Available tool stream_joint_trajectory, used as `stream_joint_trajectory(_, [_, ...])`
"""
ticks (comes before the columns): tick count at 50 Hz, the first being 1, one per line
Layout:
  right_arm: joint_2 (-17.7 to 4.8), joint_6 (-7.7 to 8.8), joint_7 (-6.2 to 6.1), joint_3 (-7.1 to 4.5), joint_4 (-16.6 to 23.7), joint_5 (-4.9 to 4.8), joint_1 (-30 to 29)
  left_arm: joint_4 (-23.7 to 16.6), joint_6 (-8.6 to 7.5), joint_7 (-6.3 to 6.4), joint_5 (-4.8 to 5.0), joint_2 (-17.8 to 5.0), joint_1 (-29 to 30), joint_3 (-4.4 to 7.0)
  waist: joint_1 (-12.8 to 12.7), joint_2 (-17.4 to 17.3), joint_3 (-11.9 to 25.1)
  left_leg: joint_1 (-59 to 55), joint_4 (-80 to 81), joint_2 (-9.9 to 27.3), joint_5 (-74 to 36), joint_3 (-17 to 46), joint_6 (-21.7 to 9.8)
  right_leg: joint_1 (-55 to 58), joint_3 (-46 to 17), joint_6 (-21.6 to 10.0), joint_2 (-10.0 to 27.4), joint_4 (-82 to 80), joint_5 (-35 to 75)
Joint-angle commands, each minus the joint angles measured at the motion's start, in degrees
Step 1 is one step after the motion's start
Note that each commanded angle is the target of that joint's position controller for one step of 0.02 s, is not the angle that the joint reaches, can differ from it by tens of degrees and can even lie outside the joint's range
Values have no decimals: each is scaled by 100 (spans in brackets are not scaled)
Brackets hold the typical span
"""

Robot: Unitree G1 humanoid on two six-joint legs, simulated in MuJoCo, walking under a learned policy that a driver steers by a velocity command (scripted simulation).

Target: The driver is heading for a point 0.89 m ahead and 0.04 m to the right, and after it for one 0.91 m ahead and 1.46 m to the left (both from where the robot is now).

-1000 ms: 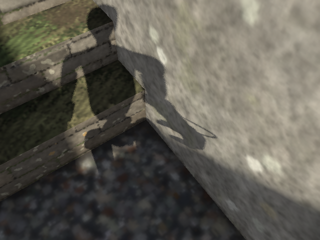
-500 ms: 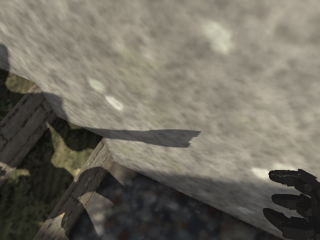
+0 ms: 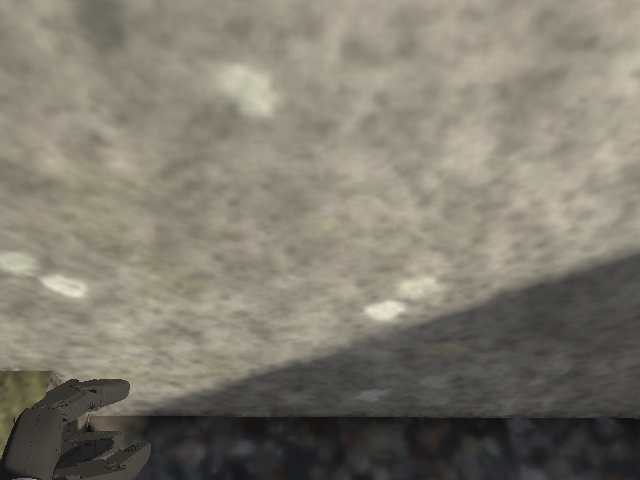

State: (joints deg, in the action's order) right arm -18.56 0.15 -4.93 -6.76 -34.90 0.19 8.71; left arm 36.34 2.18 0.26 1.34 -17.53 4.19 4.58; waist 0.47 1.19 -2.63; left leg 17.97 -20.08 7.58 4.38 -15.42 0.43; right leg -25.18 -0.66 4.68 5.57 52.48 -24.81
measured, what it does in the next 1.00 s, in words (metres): steps to the right, turning right: right foot, then left foot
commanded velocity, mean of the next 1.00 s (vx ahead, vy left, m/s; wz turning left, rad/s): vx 0.13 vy -0.28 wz -0.36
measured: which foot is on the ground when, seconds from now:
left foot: down 0.00-0.10, up 0.12-0.38, down 0.40-0.70, up 0.72-0.98, down 1.00-1.00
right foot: up 0.00-0.06, down 0.08-0.40, up 0.42-0.70, down 0.72-1.00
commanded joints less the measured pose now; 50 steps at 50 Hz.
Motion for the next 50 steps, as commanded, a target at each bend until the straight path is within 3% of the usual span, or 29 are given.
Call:
stream_joint_trajectory(1, [-1142, -40, 56, -336, 140, -75, -87, -56, -110, 34, 32, -415, -508, 159, -151, -1234, 1102, -1270, 576, 1089, 489, 777, -555, 318, 596, -276, -274, -1182, 339])
stream_joint_trajectory(4, [-691, -100, 113, -202, -56, -85, -302, 479, -143, 60, 43, -621, -1327, 283, -450, -815, 650, -422, -587, 704, 981, 252, 186, 1172, 503, -957, -567, -2773, 1078])
stream_joint_trajectory(5, [-522, -152, 92, -159, -27, 123, -391, 586, -201, 51, -9, -865, -1591, 364, -634, 176, 273, 1131, -2146, 438, 2433, 246, 515, 1865, -550, -1333, -144, -2886, 2511])
stream_joint_trajectory(6, [-491, -181, 4, -160, 661, 229, -867, 465, -289, 33, -312, -1980, -1544, 585, -359, 1517, 490, 2629, -3248, -255, 3326, 903, 800, 1721, -3412, -2351, 1163, -3216, 3427])
stream_joint_trajectory(7, [-916, -160, -57, -208, 708, 231, -1392, 203, -425, -35, -538, -1928, -1072, 607, -465, 907, 637, 2818, -4169, -412, 3047, 1893, 728, 1589, -3305, -2584, 1105, -3609, 2287])
stream_joint_trajectory(9, [-988, -86, 28, -157, 650, 118, -1435, 139, -387, 143, -216, -1674, -318, 530, -53, 737, 432, 3020, -4324, -675, 1819, 2256, 479, 1595, -2794, -1995, 649, -3887, 1621])
stream_joint_trajectory(10, [50, 359, 187, -42, 534, 14, 303, 472, -811, 143, -212, -836, -1571, 329, 199, 1170, 1556, 2837, -5039, -475, 1447, 2707, 347, 2195, -2483, -1292, 557, -3573, 161])
stream_joint_trajectory(11, [-91, 534, 214, 1, 560, 89, -50, 455, -926, 108, -245, -779, -1553, 222, 143, 509, 974, 3051, -5389, -520, 1399, 2603, 284, 1673, -2616, -1108, 571, -3572, -146])
stream_joint_trajectory(12, [-1079, 167, 127, -156, 457, 35, -1229, 117, -549, 180, 29, -1047, -350, 322, 4, 105, 278, 2771, -4057, -650, 1115, 2428, 458, 1420, -2480, -1511, 414, -3573, 2059])
stream_joint_trajectory(14, [-610, 11, 114, -28, 393, 218, -856, -15, -338, 341, 54, -1000, -451, 324, 93, 420, 943, 1865, -3220, -847, 633, 2346, 472, 1530, -1958, -1379, 122, -3016, 3101])
stream_joint_trajectory(15, [-536, -21, -22, 25, -78, -157, 17, -270, -143, 99, -44, -862, -427, 242, 162, 497, 1274, 419, -1978, -1126, 725, 1923, 392, 933, -1025, -1620, -695, -2727, 2472])
stream_joint_trajectory(18, [-572, -119, -72, 22, -353, -186, 487, -436, -38, -219, -184, -567, -838, 122, -10, 1033, 781, -1361, -1118, -1208, 331, 1592, 248, -516, -1569, -1574, -730, -2542, 383])
stream_joint_trajectory(20, [-931, 9, -147, -67, -707, -8, 1604, -730, -13, -344, -231, 129, -934, -136, 320, 305, 656, -2640, -485, 83, 259, 2801, -328, -1718, -1608, -1041, -1330, -638, -568])
stream_joint_trajectory(21, [-1380, 93, -179, -65, -690, 194, 1894, -801, -22, -357, -376, 381, -1752, -211, -80, -1165, 1158, -2755, -479, 2105, -1647, 4948, -1444, -2011, -1553, -594, -1631, 1855, -1962])
stream_joint_trajectory(22, [-1905, 269, -215, -187, -679, 103, 1446, -674, 24, -321, -197, -504, -2178, -26, -293, -1548, 1243, -1729, 556, 3071, -727, 6538, -2095, -2143, -1663, -253, -1032, 3237, -1166])
stream_joint_trajectory(23, [-1644, 350, -272, -169, -635, -33, 896, -652, 122, -243, -236, -1096, -1967, 145, -405, -1093, 939, -973, 723, 2700, 353, 6010, -1676, -1794, -1847, -210, -846, 3885, -833])
stream_joint_trajectory(24, [451, 797, 509, 535, -39, -187, 41, 298, 350, -392, -334, -902, -2370, 98, -69, -1142, 245, -209, 803, 1850, 978, 4502, -1248, -2664, -1833, 142, -623, 4684, 427])
stream_joint_trajectory(25, [487, 821, 562, 585, -102, -176, -242, 360, 390, -522, -473, -956, -2285, 74, -130, -691, 699, 78, 728, 1406, 900, 3736, -1033, -2176, -1616, 288, -477, 4697, 471])
stream_joint_trajectory(26, [138, 875, 514, 474, -248, -51, -124, 180, 377, -581, -482, -791, -2112, 28, -170, -360, 808, 210, 652, 1187, 634, 3303, -896, -1836, -1544, 392, -344, 4479, 270])
stream_joint_trajectory(27, [-1711, 337, -28, -85, -875, -176, 612, -816, 295, -418, -407, -628, -1597, -7, -513, -1050, 566, 87, 249, 931, 815, 3264, -466, -1092, -1463, 55, -502, 3068, 430])
stream_joint_trajectory(29, [-1766, 115, -341, -140, -841, -80, 1070, -1024, 278, -341, -332, -200, -881, -197, -230, -800, 368, -246, 559, 1019, 701, 2786, -365, -1061, -1000, -78, -523, 1354, 280])
stream_joint_trajectory(34, [-1714, -13, -174, -273, -565, -305, 232, -380, 217, -364, -251, -200, -2649, -196, -1001, -1836, 374, 460, 499, 640, -144, 1638, 95, 1616, 104, -475, -638, -1507, 469])
stream_joint_trajectory(36, [-812, -195, -249, 2, -466, -80, 549, 97, 176, -473, -374, -597, -3296, -49, -1043, 896, 56, 1508, -2261, -324, 2537, 1002, 191, 2289, -525, -917, -621, -3026, 1219])
stream_joint_trajectory(37, [-518, -216, -182, 125, -69, 125, 653, -224, 137, -505, -448, -1739, -3144, 121, -652, 2881, 313, 2634, -3855, -1151, 3695, 984, 312, 2286, -2389, -1706, 335, -3726, 1852])
stream_joint_trajectory(38, [-543, -195, -192, 181, -65, -35, 861, -418, 25, -496, -527, -1658, -2665, 124, -559, 3295, 646, 2503, -5177, -1014, 3806, 1465, 139, 1838, -3448, -2388, 564, -4387, 1157])
stream_joint_trajectory(40, [-931, -155, -151, 121, -449, -25, 938, -238, 56, -287, -362, -786, -1966, -80, -235, 1644, 315, 2456, -5299, -635, 2683, 1565, 16, 1722, -2234, -2007, 473, -3995, 425])
stream_joint_trajectory(43, [-792, -201, -117, 183, -655, 114, 1027, -169, 90, -67, -416, -252, -1524, -222, -91, 720, 298, 1157, -4800, -690, 1795, 1449, 153, 1164, -676, -1720, 139, -3652, 2025])
stream_joint_trajectory(48, [-442, -74, 26, 428, -400, -9, 1038, -134, 21, 74, -416, -412, -1694, -119, 70, 637, 436, -10, -2105, -355, 1507, 1731, -654, 1338, -294, -1292, 194, -2772, 4252])
stream_joint_trajectory(50, [-785, 7, 28, 257, -741, 7, 2435, -463, 41, 106, -356, -565, -1151, -36, 928, -251, 920, -1681, -489, -516, 295, 1616, -1005, 702, -9, -689, -130, -919, 5829])
Velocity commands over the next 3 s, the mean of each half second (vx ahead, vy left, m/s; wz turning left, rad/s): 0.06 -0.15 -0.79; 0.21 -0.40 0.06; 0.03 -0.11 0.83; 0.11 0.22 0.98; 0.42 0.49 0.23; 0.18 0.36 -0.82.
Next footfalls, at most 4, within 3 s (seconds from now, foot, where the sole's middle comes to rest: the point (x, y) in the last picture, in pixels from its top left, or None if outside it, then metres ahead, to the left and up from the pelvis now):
0.08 right None -0.01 -0.15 -0.78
0.40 left None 0.11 0.03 -0.78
0.72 right None -0.09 -0.39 -0.78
1.00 left None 0.02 -0.32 -0.78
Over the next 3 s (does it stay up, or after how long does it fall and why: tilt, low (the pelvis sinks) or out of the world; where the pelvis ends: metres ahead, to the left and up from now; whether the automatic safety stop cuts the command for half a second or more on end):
stays up -0.02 0.10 -0.03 its command is cut before an obstacle from the start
